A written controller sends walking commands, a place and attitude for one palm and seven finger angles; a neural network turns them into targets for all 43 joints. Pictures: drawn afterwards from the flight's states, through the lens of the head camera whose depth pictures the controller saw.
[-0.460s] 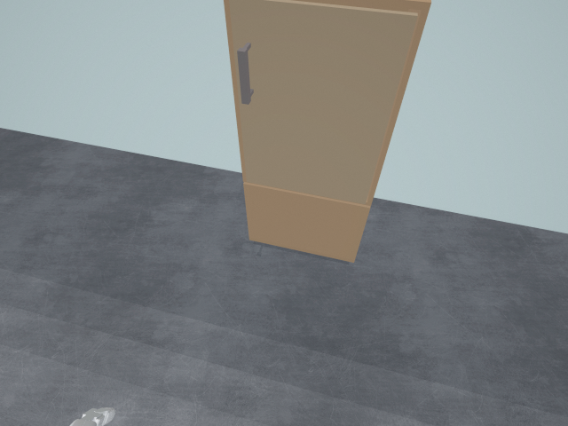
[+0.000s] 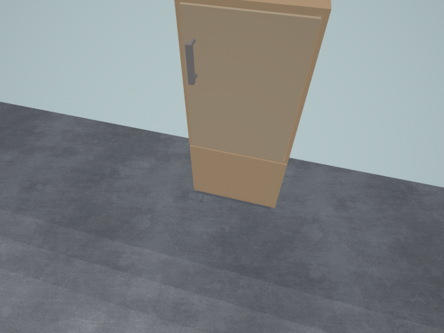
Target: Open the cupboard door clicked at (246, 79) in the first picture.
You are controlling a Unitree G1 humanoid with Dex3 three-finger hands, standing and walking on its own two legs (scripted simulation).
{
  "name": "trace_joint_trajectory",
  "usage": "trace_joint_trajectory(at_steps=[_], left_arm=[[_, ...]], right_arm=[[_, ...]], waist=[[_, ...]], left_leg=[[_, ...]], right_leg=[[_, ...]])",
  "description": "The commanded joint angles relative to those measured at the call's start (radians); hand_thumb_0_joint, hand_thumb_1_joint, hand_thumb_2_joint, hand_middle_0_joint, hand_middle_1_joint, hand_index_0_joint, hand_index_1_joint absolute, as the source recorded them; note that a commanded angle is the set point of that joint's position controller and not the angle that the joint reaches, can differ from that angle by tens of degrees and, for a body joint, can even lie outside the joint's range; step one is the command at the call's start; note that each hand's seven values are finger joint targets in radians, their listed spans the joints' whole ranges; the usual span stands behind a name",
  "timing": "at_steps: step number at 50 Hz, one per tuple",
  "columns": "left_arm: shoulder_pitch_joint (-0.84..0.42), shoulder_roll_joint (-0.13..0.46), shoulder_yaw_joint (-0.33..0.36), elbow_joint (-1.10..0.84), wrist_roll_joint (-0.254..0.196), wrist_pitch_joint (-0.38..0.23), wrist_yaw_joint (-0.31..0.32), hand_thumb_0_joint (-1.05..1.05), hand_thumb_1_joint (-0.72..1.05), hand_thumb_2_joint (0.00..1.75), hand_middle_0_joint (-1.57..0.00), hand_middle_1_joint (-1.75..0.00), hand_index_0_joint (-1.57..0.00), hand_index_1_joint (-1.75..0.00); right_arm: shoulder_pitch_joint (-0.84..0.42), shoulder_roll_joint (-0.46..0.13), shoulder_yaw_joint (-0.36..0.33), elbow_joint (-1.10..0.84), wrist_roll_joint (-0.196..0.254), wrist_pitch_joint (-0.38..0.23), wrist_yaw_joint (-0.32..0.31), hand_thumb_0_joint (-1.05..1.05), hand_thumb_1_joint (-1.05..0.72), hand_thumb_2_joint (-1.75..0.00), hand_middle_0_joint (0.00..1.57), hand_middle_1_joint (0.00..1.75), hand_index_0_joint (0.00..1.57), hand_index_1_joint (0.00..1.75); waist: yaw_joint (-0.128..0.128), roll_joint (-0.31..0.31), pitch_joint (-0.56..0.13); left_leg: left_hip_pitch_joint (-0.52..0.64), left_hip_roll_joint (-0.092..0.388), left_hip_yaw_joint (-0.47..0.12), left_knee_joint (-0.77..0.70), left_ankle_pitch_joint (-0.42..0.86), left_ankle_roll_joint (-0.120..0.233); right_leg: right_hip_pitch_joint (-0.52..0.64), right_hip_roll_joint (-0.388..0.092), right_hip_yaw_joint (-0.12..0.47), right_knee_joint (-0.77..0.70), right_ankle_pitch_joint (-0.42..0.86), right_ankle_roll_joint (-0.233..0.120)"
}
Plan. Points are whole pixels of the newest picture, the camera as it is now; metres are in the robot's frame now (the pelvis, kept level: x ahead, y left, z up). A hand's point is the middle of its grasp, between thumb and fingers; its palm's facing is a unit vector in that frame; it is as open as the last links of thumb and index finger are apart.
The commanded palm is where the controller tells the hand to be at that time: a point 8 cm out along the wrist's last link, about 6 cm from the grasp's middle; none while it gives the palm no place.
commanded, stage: stand and wait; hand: left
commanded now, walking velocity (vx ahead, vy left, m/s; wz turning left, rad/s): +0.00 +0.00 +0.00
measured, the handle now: (192, 62) +0.93 +0.17 +0.04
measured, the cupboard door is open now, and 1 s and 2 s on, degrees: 0 0 0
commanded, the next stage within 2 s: look at it before walking up in 0.36 s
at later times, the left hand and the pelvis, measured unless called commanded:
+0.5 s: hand out of the picture +0.07 +0.24 -0.15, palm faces -0.04 -0.94 -0.34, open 7.4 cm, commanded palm none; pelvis -0.01 -0.01 +0.00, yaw +0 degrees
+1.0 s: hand out of the picture +0.06 +0.24 -0.15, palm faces -0.04 -0.94 -0.33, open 7.4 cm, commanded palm none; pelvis -0.01 -0.01 +0.00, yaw +0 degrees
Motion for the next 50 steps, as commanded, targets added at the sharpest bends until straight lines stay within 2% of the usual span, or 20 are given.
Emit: trace_joint_trajectory(at_steps=[1, 7, 15, 27, 37, 50], left_arm=[[-0.056, 0.214, 0.052, -0.058, -0.005, -0.031, 0.017, 0.00, 0.90, 0.90, -0.20, -0.30, -0.20, -0.30], [-0.051, 0.219, 0.050, -0.039, -0.005, -0.032, 0.016, 0.00, 0.90, 0.90, -0.20, -0.30, -0.20, -0.30], [-0.055, 0.219, 0.049, -0.026, -0.005, -0.032, 0.015, 0.00, 0.90, 0.90, -0.20, -0.30, -0.20, -0.30], [-0.050, 0.216, 0.049, -0.025, -0.004, -0.036, 0.017, 0.00, 0.90, 0.90, -0.20, -0.30, -0.20, -0.30], [-0.050, 0.215, 0.048, -0.026, -0.002, -0.034, 0.015, 0.00, 0.90, 0.90, -0.20, -0.30, -0.20, -0.30], [-0.042, 0.216, 0.047, -0.016, -0.005, -0.038, 0.017, 0.00, 0.90, 0.90, -0.20, -0.30, -0.20, -0.30]], right_arm=[[-0.052, -0.202, -0.045, -0.063, 0.006, -0.027, -0.012, 0.00, -0.90, -0.90, 0.20, 0.30, 0.20, 0.30], [-0.044, -0.206, -0.042, -0.039, 0.007, -0.023, -0.010, 0.00, -0.90, -0.90, 0.20, 0.30, 0.20, 0.30], [-0.026, -0.209, -0.040, -0.019, 0.006, -0.025, -0.008, 0.00, -0.90, -0.90, 0.20, 0.30, 0.20, 0.30], [-0.026, -0.207, -0.041, -0.013, 0.007, -0.028, -0.009, 0.00, -0.90, -0.90, 0.20, 0.30, 0.20, 0.30], [-0.026, -0.207, -0.039, -0.014, 0.008, -0.026, -0.008, 0.00, -0.90, -0.90, 0.20, 0.30, 0.20, 0.30], [-0.032, -0.208, -0.038, -0.007, 0.010, -0.028, -0.010, 0.00, -0.90, -0.90, 0.20, 0.30, 0.20, 0.30]], waist=[[-0.007, 0.003, -0.079], [-0.004, -0.008, -0.045], [-0.008, -0.012, -0.045], [-0.006, -0.005, -0.050], [-0.007, 0.001, -0.034], [-0.006, -0.001, -0.072]], left_leg=[[0.011, 0.112, -0.090, -0.075, 0.171, 0.033], [0.001, 0.111, -0.093, -0.089, 0.114, 0.030], [-0.003, 0.113, -0.096, -0.102, 0.093, 0.026], [0.013, 0.119, -0.094, -0.103, 0.129, 0.025], [0.005, 0.118, -0.097, -0.115, 0.093, 0.025], [0.037, 0.125, -0.093, -0.109, 0.169, 0.023]], right_leg=[[0.028, -0.108, 0.091, -0.084, 0.181, -0.040], [0.002, -0.109, 0.105, -0.116, 0.110, -0.042], [-0.003, -0.108, 0.113, -0.132, 0.066, -0.041], [-0.004, -0.106, 0.113, -0.130, 0.119, -0.041], [-0.016, -0.102, 0.119, -0.144, 0.073, -0.039], [0.026, -0.108, 0.107, -0.131, 0.184, -0.039]])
